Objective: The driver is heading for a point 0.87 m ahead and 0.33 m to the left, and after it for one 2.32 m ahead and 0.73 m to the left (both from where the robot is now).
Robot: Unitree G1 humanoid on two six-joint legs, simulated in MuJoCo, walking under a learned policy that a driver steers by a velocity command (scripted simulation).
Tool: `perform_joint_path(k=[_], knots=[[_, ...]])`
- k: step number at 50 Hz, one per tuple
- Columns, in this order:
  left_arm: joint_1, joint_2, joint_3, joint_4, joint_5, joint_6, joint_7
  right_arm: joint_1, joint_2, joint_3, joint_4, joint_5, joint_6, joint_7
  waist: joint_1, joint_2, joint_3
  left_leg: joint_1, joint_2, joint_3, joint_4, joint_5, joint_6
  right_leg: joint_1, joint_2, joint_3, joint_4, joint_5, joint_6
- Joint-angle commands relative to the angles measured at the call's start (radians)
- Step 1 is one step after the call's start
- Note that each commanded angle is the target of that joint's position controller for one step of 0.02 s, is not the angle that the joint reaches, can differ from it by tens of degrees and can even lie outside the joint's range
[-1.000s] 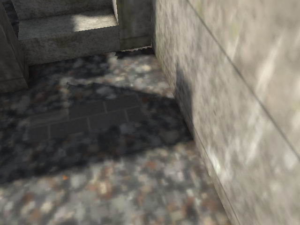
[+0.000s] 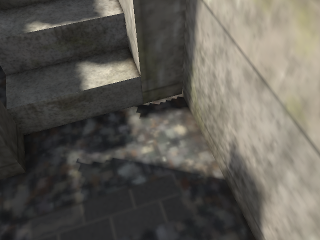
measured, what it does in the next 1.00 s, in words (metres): walks ahead: right foot, then left foot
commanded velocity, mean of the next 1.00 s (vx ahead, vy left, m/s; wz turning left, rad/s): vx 0.77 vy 0.21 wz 0.00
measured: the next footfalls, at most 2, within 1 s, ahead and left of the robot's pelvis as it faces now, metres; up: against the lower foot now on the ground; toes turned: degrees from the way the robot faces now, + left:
right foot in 0.18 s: +0.35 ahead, +0.00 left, +0.00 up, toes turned -4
left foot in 0.62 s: +0.79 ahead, +0.36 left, +0.00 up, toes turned +2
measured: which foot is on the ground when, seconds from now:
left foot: down 0.00-0.16, up 0.18-0.60, down 0.62-1.00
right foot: up 0.00-0.16, down 0.18-0.62, up 0.64-1.00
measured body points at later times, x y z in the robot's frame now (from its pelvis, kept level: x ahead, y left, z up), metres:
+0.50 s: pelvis +0.45 +0.15 +0.01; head +0.48 +0.12 +0.46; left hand +0.35 +0.45 -0.09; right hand +0.64 -0.08 -0.11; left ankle +0.68 +0.36 -0.66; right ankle +0.31 +0.00 -0.73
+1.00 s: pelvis +0.82 +0.30 +0.03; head +0.84 +0.31 +0.48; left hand +0.99 +0.52 -0.09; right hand +0.85 +0.04 -0.11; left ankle +0.76 +0.35 -0.71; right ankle +0.93 +0.26 -0.70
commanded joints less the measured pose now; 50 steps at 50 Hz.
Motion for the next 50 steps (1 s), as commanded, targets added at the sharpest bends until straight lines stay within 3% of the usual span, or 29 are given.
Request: perform_joint_path(k=[1, 3, 6, 8, 9, 10, 11, 12, 13, 14, 18, 22, 24, 27, 28, 30, 31, 32, 33, 34, 36, 37, 38, 39, 40, 42, 44, 48, 50], knots=[[-0.015, 0.072, 0.002, -0.037, -0.027, 0.013, 0.001, -0.035, -0.037, 0.018, -0.033, 0.012, -0.029, 0.023, 0.049, 0.077, 0.068, -0.139, 0.173, -0.133, -0.243, 0.443, 0.028, 0.164, 0.053, -0.06, -0.309, 0.161, 0.009], [-0.056, 0.066, -0.005, -0.038, -0.04, 0.013, 0.003, 0.048, -0.078, 0.018, -0.003, 0.023, -0.033, 0.021, 0.03, 0.07, 0.033, -0.096, 0.184, -0.119, -0.221, 0.774, -0.002, 0.281, 0.134, -0.123, -0.41, 0.277, 0.002], [0.005, 0.137, 0.012, -0.016, -0.034, 0.011, 0.02, 0.099, -0.152, 0.009, 0.016, 0.029, -0.027, 0.001, 0.073, 0.085, -0.029, 0.016, 0.231, -0.122, -0.035, 1.184, -0.059, 0.393, 0.203, -0.139, -0.44, 0.28, -0.026], [0.262, 0.219, 0.05, 0.046, -0.022, -0.002, 0.039, 0.066, -0.227, -0.008, 0.016, 0.017, -0.015, -0.01, 0.223, 0.093, -0.108, -0.065, 0.238, -0.135, 0.32, 1.173, -0.077, 0.648, 0.17, -0.084, -0.471, 0.164, -0.067], [0.526, 0.267, 0.079, 0.099, -0.012, -0.002, 0.056, -0.043, -0.235, -0.01, -0.004, 0.011, -0.011, -0.015, 0.398, -0.001, -0.176, -0.246, 0.149, -0.075, 0.786, 0.844, -0.094, 0.87, -0.02, 0.112, -0.584, -0.019, -0.156], [0.484, 0.299, 0.077, 0.106, 0.017, -0.005, 0.047, 0.103, -0.038, 0.028, -0.049, 0.017, -0.009, -0.013, 0.209, -0.203, -0.284, -0.555, 0.041, -0.194, 1.122, -0.253, -0.096, 1.031, -0.372, 0.772, -0.713, -0.534, -0.314], [0.321, 0.245, 0.069, 0.072, -0.015, -0.002, 0.034, -0.015, -0.134, 0.021, -0.086, -0.007, -0.013, -0.006, 0.192, -0.101, -0.166, -0.694, 0.075, -0.293, 1.127, -0.092, -0.07, 0.892, -0.324, 0.958, -0.882, -0.752, -0.291], [0.221, 0.23, 0.065, 0.065, -0.027, -0.012, 0.031, -0.046, -0.169, 0.015, -0.104, -0.014, -0.007, 0.001, 0.12, -0.044, -0.039, -0.715, 0.124, -0.296, 1.099, 0.021, -0.079, 0.754, -0.316, 0.79, -0.871, -0.6, -0.256], [0.192, 0.19, 0.054, 0.076, -0.021, -0.026, 0.029, -0.04, -0.161, 0.021, -0.091, -0.023, 0.0, 0.003, 0.082, 0.094, -0.02, -0.653, 0.158, -0.287, 1.053, 0.078, -0.089, 0.659, -0.287, 0.669, -0.884, -0.423, -0.233], [0.173, 0.177, 0.047, 0.085, -0.011, -0.044, 0.03, -0.041, -0.133, 0.028, -0.087, -0.029, 0.015, 0.007, 0.049, 0.125, 0.026, -0.618, 0.17, -0.294, 1.014, 0.101, -0.099, 0.586, -0.24, 0.547, -0.893, -0.264, -0.199], [0.213, 0.205, 0.046, 0.132, -0.021, -0.093, 0.006, -0.148, -0.054, 0.056, -0.132, -0.036, 0.062, 0.047, 0.023, 0.009, 0.117, -0.569, 0.211, -0.251, 0.698, 0.185, -0.1, 0.44, -0.111, 0.2, -0.948, -0.016, -0.1], [0.316, 0.215, 0.058, 0.151, -0.051, -0.114, -0.017, -0.411, -0.029, 0.073, -0.222, -0.022, 0.031, 0.116, 0.091, -0.078, 0.137, -0.38, 0.241, -0.072, 0.264, 0.527, -0.092, 0.349, -0.045, 0.036, -1.05, 0.053, -0.021], [0.296, 0.265, 0.076, 0.127, -0.057, -0.127, -0.019, -0.442, -0.044, 0.07, -0.226, -0.025, 0.019, 0.127, 0.079, -0.126, 0.151, -0.294, 0.237, -0.063, 0.201, 0.605, -0.077, 0.36, -0.074, 0.014, -1.135, 0.1, 0.002], [0.334, 0.255, 0.08, 0.151, -0.061, -0.106, -0.013, -0.481, -0.086, 0.055, -0.223, -0.058, 0.014, 0.112, 0.072, -0.156, 0.128, -0.314, 0.211, -0.045, 0.13, 0.506, -0.044, 0.574, -0.113, -0.064, -1.08, 0.404, 0.029], [0.297, 0.285, 0.089, 0.131, -0.057, -0.096, -0.01, -0.437, -0.105, 0.046, -0.204, -0.05, 0.013, 0.104, 0.052, -0.17, 0.088, -0.319, 0.2, -0.048, 0.115, 0.396, -0.033, 0.659, -0.123, -0.083, -0.964, 0.654, 0.037], [0.268, 0.306, 0.094, 0.127, -0.045, -0.073, -0.002, -0.181, -0.144, 0.021, -0.125, -0.041, 0.007, 0.075, -0.074, -0.226, -0.122, -0.036, 0.156, -0.037, 0.127, 0.197, 0.0, 0.65, -0.13, -0.09, -0.542, 1.002, 0.027], [0.291, 0.272, 0.084, 0.115, -0.029, -0.065, -0.007, 0.05, -0.207, -0.008, -0.035, -0.05, 0.008, 0.055, -0.154, -0.165, -0.261, 0.198, 0.175, -0.053, 0.17, 0.111, 0.001, 0.538, -0.079, -0.068, -0.234, 0.787, 0.021], [0.466, 0.026, 0.014, 0.076, -0.048, -0.063, -0.046, 0.11, -0.381, -0.057, -0.021, -0.095, -0.009, 0.036, -0.045, 0.304, -0.443, 0.68, 0.468, -0.403, 0.207, -0.115, 0.126, 0.011, 0.059, -0.025, 0.222, -0.059, 0.047], [0.442, 0.058, 0.012, 0.107, -0.034, -0.087, -0.032, 0.172, -0.359, -0.07, -0.006, -0.061, -0.003, 0.007, -0.097, 0.302, -0.586, 0.618, 0.501, -0.661, 0.058, -0.27, 0.141, -0.059, 0.162, 0.126, 0.463, -0.324, 0.007], [0.282, 0.108, 0.026, 0.072, -0.018, -0.094, -0.024, 0.098, -0.315, -0.063, -0.003, -0.049, -0.009, -0.001, -0.093, 0.196, -0.463, 0.509, 0.443, -0.525, 0.066, -0.195, 0.079, -0.126, 0.107, 0.174, 0.491, -0.188, -0.04], [0.184, 0.124, 0.028, 0.048, -0.02, -0.098, -0.015, -0.088, -0.191, -0.027, -0.033, -0.037, -0.035, -0.014, -0.002, 0.098, -0.299, 0.211, 0.398, -0.415, 0.003, 0.167, 0.031, -0.032, 0.05, 0.136, 0.357, -0.004, -0.039], [0.204, 0.137, 0.032, 0.07, -0.031, -0.062, 0.019, -0.199, -0.088, 0.004, -0.101, -0.008, -0.016, -0.009, 0.012, 0.118, -0.218, 0.109, 0.373, -0.23, 0.025, 0.962, 0.105, 0.062, 0.105, 0.063, 0.255, -0.126, -0.004], [0.206, 0.083, 0.012, 0.093, -0.024, -0.061, 0.003, -0.164, -0.047, 0.036, -0.041, -0.037, -0.059, -0.02, 0.053, 0.048, -0.189, 0.065, 0.448, -0.317, 0.011, 1.281, 0.076, 0.107, 0.067, 0.111, 0.276, -0.097, 0.03], [0.17, 0.078, 0.006, 0.081, -0.02, -0.044, 0.003, -0.15, -0.043, 0.046, -0.026, -0.015, -0.089, -0.023, 0.047, 0.035, -0.183, -0.004, 0.453, -0.287, -0.003, 1.495, 0.041, 0.2, 0.076, 0.104, 0.223, -0.103, 0.061], [0.203, 0.044, -0.007, 0.073, -0.01, -0.037, 0.0, -0.186, -0.084, 0.047, -0.013, -0.012, -0.086, -0.016, 0.098, 0.075, -0.21, -0.006, 0.485, -0.267, 0.018, 1.579, 0.066, 0.241, 0.083, 0.126, 0.117, -0.095, 0.077], [0.159, 0.036, -0.026, 0.061, -0.008, -0.031, -0.008, -0.284, -0.099, 0.049, -0.016, 0.003, -0.07, -0.024, 0.127, 0.121, -0.193, -0.042, 0.389, -0.154, -0.021, 1.379, 0.038, 0.321, 0.097, 0.087, -0.2, -0.021, 0.08], [0.063, 0.072, -0.032, 0.055, -0.03, -0.037, -0.011, -0.276, -0.1, 0.052, -0.001, 0.004, -0.064, -0.034, 0.066, 0.15, -0.186, 0.023, 0.307, -0.107, -0.04, 1.291, -0.023, 0.374, 0.172, -0.004, -0.427, 0.133, 0.078], [0.182, 0.034, -0.049, 0.137, -0.04, -0.061, -0.01, -0.252, -0.1, 0.055, 0.029, 0.024, -0.047, -0.065, 0.096, 0.13, -0.184, 0.041, 0.3, -0.07, 0.112, 1.171, -0.045, 0.473, 0.184, 0.001, -0.534, 0.374, 0.069], [0.258, 0.017, -0.055, 0.182, -0.009, -0.063, 0.007, -0.284, -0.083, 0.062, 0.011, 0.057, -0.03, -0.078, 0.153, 0.062, -0.161, -0.066, 0.288, -0.059, 0.313, 0.912, -0.078, 0.592, 0.147, 0.004, -0.687, 0.496, 0.027]])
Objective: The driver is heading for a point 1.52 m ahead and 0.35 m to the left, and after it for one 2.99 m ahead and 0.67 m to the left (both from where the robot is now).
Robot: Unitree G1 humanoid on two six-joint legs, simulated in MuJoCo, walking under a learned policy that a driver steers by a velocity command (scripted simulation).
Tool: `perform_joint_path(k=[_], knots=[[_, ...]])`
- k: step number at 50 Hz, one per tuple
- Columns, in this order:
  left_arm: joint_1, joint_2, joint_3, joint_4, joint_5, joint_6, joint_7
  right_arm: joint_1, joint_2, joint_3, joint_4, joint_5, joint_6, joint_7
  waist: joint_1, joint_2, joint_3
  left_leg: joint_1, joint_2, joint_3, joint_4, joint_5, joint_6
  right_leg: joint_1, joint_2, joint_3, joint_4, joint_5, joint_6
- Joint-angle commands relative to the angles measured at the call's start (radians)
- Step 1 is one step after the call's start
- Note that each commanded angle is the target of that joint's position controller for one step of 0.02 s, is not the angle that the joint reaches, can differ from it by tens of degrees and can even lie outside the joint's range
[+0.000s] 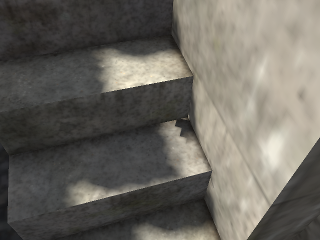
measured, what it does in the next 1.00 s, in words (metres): steps to the left: right foot, then left foot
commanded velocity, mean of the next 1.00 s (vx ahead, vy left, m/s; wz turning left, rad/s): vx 0.05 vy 0.00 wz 0.00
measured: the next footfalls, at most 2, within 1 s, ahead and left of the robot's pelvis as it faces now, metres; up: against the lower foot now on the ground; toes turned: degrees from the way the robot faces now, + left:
right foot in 0.02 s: +0.14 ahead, -0.05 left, +0.00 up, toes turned -1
left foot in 0.26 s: +0.12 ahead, +0.17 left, +0.00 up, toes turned -1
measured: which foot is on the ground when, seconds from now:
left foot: down 0.00-0.02, up 0.04-0.24, down 0.26-1.00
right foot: up 0.00-0.00, down 0.02-1.00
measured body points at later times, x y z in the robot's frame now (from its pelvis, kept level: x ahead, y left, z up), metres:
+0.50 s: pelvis +0.07 +0.08 -0.01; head +0.07 +0.10 +0.44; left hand +0.05 +0.29 -0.19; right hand +0.12 -0.15 -0.15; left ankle +0.08 +0.16 -0.76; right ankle +0.10 -0.05 -0.76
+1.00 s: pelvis +0.08 +0.08 -0.01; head +0.09 +0.10 +0.43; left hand +0.08 +0.28 -0.18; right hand +0.18 -0.15 -0.15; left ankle +0.08 +0.17 -0.76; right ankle +0.10 -0.05 -0.76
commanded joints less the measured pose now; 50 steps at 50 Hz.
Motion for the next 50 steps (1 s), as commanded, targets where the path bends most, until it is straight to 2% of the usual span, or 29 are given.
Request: perform_joint_path(k=[1, 2, 3, 4, 5, 6, 7, 8, 9, 11, 12, 13, 14, 15, 16, 17, 20, 21, 23, 26, 27, 30, 31, 34, 45, 46, 47, 48, 50], knots=[[0.415, 0.092, 0.025, 0.142, 0.035, -0.006, 0.027, -0.131, -0.102, -0.007, -0.069, 0.03, 0.012, -0.013, 0.234, -0.008, -0.147, -0.24, 0.158, -0.073, 0.463, 0.367, -0.046, 0.456, -0.113, 0.104, -0.199, 0.359, -0.084], [0.398, 0.11, 0.019, 0.135, 0.028, -0.012, 0.028, -0.091, -0.084, -0.013, -0.059, 0.015, 0.034, -0.005, 0.187, -0.116, -0.082, -0.414, 0.005, -0.024, 0.786, -0.447, -0.085, 0.448, -0.292, 0.294, -0.145, 0.929, -0.19], [0.388, 0.113, 0.012, 0.123, 0.014, -0.026, 0.02, 0.092, -0.023, -0.004, -0.009, -0.024, 0.055, -0.008, 0.081, -0.023, -0.09, -0.332, 0.03, -0.187, 0.871, -0.477, -0.1, 0.319, -0.398, 0.315, -0.087, 1.222, -0.3], [0.331, 0.127, 0.022, 0.102, 0.001, -0.025, 0.016, 0.114, -0.026, -0.005, -0.007, -0.046, 0.07, -0.013, 0.05, -0.03, -0.083, -0.306, 0.062, -0.226, 0.885, -0.465, -0.118, 0.242, -0.419, 0.308, -0.101, 1.072, -0.351], [0.25, 0.095, 0.014, 0.066, 0.002, -0.02, 0.014, 0.071, -0.059, -0.016, -0.026, -0.057, 0.087, -0.014, 0.023, -0.012, -0.036, -0.308, 0.085, -0.245, 0.869, -0.458, -0.131, 0.155, -0.387, 0.292, -0.123, 0.858, -0.34], [0.18, 0.083, 0.011, 0.033, 0.003, -0.008, 0.019, 0.004, -0.081, -0.023, -0.053, -0.058, 0.107, -0.021, 0.007, 0.024, -0.031, -0.26, 0.091, -0.248, 0.772, -0.421, -0.142, 0.09, -0.359, 0.276, -0.134, 0.754, -0.316], [0.113, 0.099, 0.012, 0.005, 0.012, 0.005, 0.029, 0.01, -0.078, -0.022, -0.058, -0.043, 0.127, -0.022, -0.023, -0.003, -0.046, -0.155, 0.102, -0.235, 0.602, -0.385, -0.144, 0.013, -0.327, 0.223, -0.143, 0.683, -0.278], [0.141, 0.072, 0.004, 0.01, 0.019, 0.017, 0.029, 0.009, -0.075, -0.019, -0.049, -0.033, 0.145, -0.025, -0.001, 0.001, -0.061, -0.05, 0.09, -0.172, 0.433, -0.309, -0.145, -0.017, -0.254, 0.151, -0.159, 0.702, -0.216], [0.198, 0.084, 0.008, 0.033, 0.021, 0.026, 0.027, -0.007, -0.045, -0.012, -0.055, -0.012, 0.161, -0.039, 0.029, -0.072, -0.081, -0.021, 0.075, -0.131, 0.315, -0.237, -0.139, 0.029, -0.231, 0.16, -0.173, 0.644, -0.181], [0.225, 0.083, 0.022, 0.046, -0.021, 0.06, 0.035, -0.03, -0.008, -0.012, -0.05, -0.004, 0.169, -0.051, 0.048, -0.092, -0.131, -0.023, 0.075, -0.092, 0.089, -0.132, -0.136, 0.146, -0.213, 0.195, -0.146, 0.451, -0.136], [0.262, 0.058, 0.018, 0.062, -0.023, 0.07, 0.032, 0.001, -0.011, -0.016, -0.025, 0.004, 0.166, -0.047, 0.054, -0.053, -0.161, 0.003, 0.086, -0.116, -0.018, -0.033, -0.108, 0.174, -0.215, 0.233, -0.159, 0.272, -0.107], [0.308, 0.052, 0.02, 0.078, -0.027, 0.079, 0.028, -0.01, -0.031, -0.02, -0.025, -0.002, 0.162, -0.05, 0.068, -0.006, -0.163, 0.019, 0.135, -0.158, -0.117, -0.001, -0.082, 0.189, -0.197, 0.247, -0.168, 0.044, -0.074], [0.361, 0.05, 0.027, 0.094, -0.03, 0.084, 0.021, -0.03, -0.049, -0.02, -0.029, -0.023, 0.155, -0.051, 0.1, 0.037, -0.157, 0.057, 0.211, -0.223, -0.113, 0.028, -0.055, 0.147, -0.174, 0.239, -0.183, -0.259, -0.04], [0.394, 0.022, 0.018, 0.107, -0.021, 0.093, 0.023, -0.119, -0.046, -0.013, -0.051, -0.048, 0.166, -0.043, 0.128, 0.126, -0.117, -0.072, 0.242, -0.256, -0.093, -0.103, -0.017, 0.169, -0.141, 0.225, -0.264, -0.37, -0.012], [0.328, 0.045, 0.021, 0.114, -0.01, 0.102, 0.03, -0.134, -0.002, -0.004, -0.066, -0.045, 0.163, -0.036, 0.09, 0.052, -0.043, -0.153, 0.237, -0.268, -0.125, -0.212, -0.015, 0.186, -0.137, 0.21, -0.263, -0.349, 0.001], [0.325, 0.024, 0.023, 0.142, -0.022, 0.105, 0.02, -0.11, -0.019, -0.005, -0.066, -0.027, 0.144, -0.033, 0.095, 0.004, -0.033, -0.181, 0.239, -0.293, -0.131, -0.28, -0.019, 0.199, -0.104, 0.175, -0.274, -0.337, 0.02], [0.355, 0.024, 0.038, 0.182, -0.031, 0.112, 0.014, -0.074, -0.053, -0.01, -0.069, -0.025, 0.105, -0.023, 0.089, 0.077, -0.014, -0.21, 0.278, -0.351, -0.158, -0.213, -0.025, 0.218, -0.102, 0.155, -0.227, -0.22, 0.013], [0.331, 0.01, 0.038, 0.167, -0.037, 0.107, 0.023, -0.079, -0.022, -0.007, -0.078, -0.007, 0.086, -0.023, 0.102, 0.103, 0.018, -0.239, 0.277, -0.381, -0.198, -0.218, -0.063, 0.222, -0.1, 0.138, -0.221, -0.195, 0.014], [0.353, -0.008, 0.034, 0.181, -0.034, 0.102, 0.022, -0.083, -0.016, -0.009, -0.081, -0.002, 0.08, -0.024, 0.114, 0.168, -0.013, -0.228, 0.264, -0.379, -0.238, -0.313, -0.076, 0.245, -0.106, 0.137, -0.223, -0.196, 0.015], [0.333, -0.009, 0.035, 0.185, -0.029, 0.091, 0.017, -0.079, 0.0, -0.012, -0.098, -0.009, 0.075, -0.026, 0.109, 0.137, -0.029, -0.181, 0.245, -0.347, -0.2, -0.178, -0.072, 0.234, -0.117, 0.145, -0.223, -0.17, 0.017], [0.365, -0.039, 0.03, 0.195, -0.021, 0.093, 0.002, -0.04, -0.039, -0.023, -0.089, 0.022, 0.075, -0.017, 0.121, 0.063, -0.032, -0.16, 0.268, -0.365, -0.18, -0.1, -0.086, 0.199, -0.118, 0.147, -0.195, -0.18, 0.016], [0.373, -0.038, 0.032, 0.201, -0.026, 0.093, -0.003, -0.04, -0.026, -0.026, -0.097, 0.017, 0.076, -0.014, 0.123, 0.087, -0.064, -0.131, 0.27, -0.351, -0.162, -0.011, -0.092, 0.191, -0.125, 0.153, -0.18, -0.188, 0.018], [0.359, -0.015, 0.043, 0.184, -0.024, 0.095, 0.001, -0.051, -0.021, -0.021, -0.105, 0.027, 0.076, -0.017, 0.126, 0.101, -0.054, -0.121, 0.258, -0.335, -0.142, 0.024, -0.092, 0.174, -0.124, 0.161, -0.191, -0.184, 0.021], [0.349, -0.018, 0.047, 0.181, -0.023, 0.092, 0.005, -0.045, -0.018, -0.021, -0.111, 0.024, 0.077, -0.02, 0.118, 0.088, -0.072, -0.087, 0.247, -0.31, -0.107, 0.122, -0.089, 0.165, -0.122, 0.161, -0.196, -0.169, 0.023], [0.326, -0.046, 0.049, 0.174, -0.014, 0.083, 0.005, -0.077, -0.017, -0.022, -0.121, 0.013, 0.081, -0.014, 0.117, 0.056, -0.062, -0.101, 0.222, -0.279, -0.081, 0.017, -0.069, 0.164, -0.124, 0.17, -0.228, -0.148, 0.013], [0.31, -0.073, 0.033, 0.185, -0.021, 0.077, 0.001, -0.114, 0.001, -0.022, -0.138, -0.014, 0.088, -0.007, 0.109, 0.042, -0.073, -0.116, 0.225, -0.288, -0.11, -0.017, -0.062, 0.185, -0.123, 0.165, -0.242, -0.137, 0.011], [0.309, -0.075, 0.032, 0.185, -0.021, 0.074, 0.001, -0.116, -0.002, -0.024, -0.139, -0.017, 0.09, -0.004, 0.112, 0.044, -0.068, -0.123, 0.221, -0.288, -0.112, -0.044, -0.059, 0.193, -0.124, 0.166, -0.243, -0.133, 0.011], [0.298, -0.031, 0.044, 0.186, -0.025, 0.071, 0.017, -0.088, 0.014, -0.027, -0.122, -0.026, 0.086, -0.018, 0.097, 0.105, -0.087, -0.092, 0.196, -0.266, -0.092, -0.066, -0.051, 0.212, -0.13, 0.174, -0.254, -0.156, 0.014], [0.267, -0.009, 0.052, 0.169, -0.018, 0.069, 0.024, -0.083, 0.013, -0.024, -0.12, -0.009, 0.084, -0.029, 0.092, 0.077, -0.059, -0.082, 0.2, -0.26, -0.072, -0.023, -0.045, 0.169, -0.128, 0.174, -0.261, -0.169, 0.02]])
